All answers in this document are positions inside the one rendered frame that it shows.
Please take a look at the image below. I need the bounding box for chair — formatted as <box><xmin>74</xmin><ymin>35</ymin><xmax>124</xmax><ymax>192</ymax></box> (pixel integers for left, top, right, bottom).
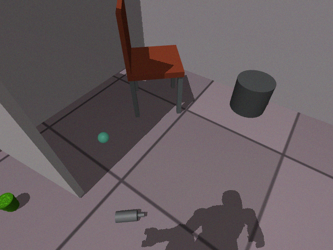
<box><xmin>116</xmin><ymin>0</ymin><xmax>185</xmax><ymax>117</ymax></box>

